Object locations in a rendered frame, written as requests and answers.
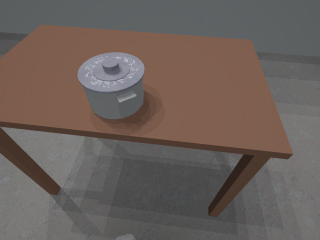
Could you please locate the lid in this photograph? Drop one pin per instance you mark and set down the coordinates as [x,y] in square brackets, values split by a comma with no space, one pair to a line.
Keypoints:
[94,78]

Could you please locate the pot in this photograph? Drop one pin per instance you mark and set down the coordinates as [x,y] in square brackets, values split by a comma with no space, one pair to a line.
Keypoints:
[117,105]

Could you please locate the knob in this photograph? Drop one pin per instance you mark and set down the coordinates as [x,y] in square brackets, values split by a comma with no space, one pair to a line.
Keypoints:
[110,64]

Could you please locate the table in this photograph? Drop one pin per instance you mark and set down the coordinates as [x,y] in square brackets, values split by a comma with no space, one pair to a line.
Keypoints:
[199,92]

